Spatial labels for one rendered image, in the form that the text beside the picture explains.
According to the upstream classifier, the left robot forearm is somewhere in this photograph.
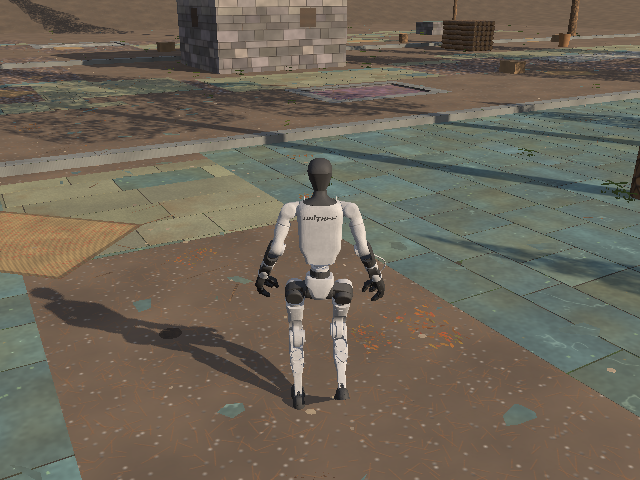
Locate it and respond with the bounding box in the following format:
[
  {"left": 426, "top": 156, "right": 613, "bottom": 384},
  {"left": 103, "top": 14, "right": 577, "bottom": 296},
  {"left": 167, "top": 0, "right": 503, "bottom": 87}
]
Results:
[{"left": 258, "top": 240, "right": 279, "bottom": 279}]

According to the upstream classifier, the right robot forearm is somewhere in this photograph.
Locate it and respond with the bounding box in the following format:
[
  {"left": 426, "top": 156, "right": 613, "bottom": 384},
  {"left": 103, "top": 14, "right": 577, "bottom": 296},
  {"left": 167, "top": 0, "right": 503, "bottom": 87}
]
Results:
[{"left": 360, "top": 241, "right": 382, "bottom": 282}]

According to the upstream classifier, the right robot hand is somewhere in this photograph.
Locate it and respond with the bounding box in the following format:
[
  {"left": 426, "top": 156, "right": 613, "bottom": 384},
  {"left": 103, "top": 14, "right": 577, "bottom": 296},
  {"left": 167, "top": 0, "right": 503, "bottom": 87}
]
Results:
[{"left": 362, "top": 278, "right": 385, "bottom": 301}]

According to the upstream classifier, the left robot upper arm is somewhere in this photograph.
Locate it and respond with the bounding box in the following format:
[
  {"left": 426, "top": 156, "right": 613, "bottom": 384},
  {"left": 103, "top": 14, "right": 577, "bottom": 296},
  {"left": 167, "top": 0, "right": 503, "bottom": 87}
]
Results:
[{"left": 269, "top": 201, "right": 299, "bottom": 256}]

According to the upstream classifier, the robot left shin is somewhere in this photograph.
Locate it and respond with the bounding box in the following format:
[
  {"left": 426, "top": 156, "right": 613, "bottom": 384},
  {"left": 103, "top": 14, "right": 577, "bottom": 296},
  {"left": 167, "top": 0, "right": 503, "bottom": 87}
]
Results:
[{"left": 289, "top": 330, "right": 304, "bottom": 396}]

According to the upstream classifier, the robot right thigh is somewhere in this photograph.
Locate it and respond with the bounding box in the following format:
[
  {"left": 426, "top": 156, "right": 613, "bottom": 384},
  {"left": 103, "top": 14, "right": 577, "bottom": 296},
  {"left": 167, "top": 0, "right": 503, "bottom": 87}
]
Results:
[{"left": 330, "top": 279, "right": 353, "bottom": 339}]

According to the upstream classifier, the right robot upper arm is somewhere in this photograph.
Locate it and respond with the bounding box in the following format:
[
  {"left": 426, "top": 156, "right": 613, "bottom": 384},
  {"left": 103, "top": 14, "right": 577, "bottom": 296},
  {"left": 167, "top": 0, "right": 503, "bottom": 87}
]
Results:
[{"left": 341, "top": 201, "right": 370, "bottom": 257}]

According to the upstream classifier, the left robot hand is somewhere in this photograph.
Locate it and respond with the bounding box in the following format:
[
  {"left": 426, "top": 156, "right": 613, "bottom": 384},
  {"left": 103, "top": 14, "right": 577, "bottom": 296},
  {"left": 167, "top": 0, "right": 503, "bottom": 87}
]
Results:
[{"left": 255, "top": 275, "right": 279, "bottom": 297}]

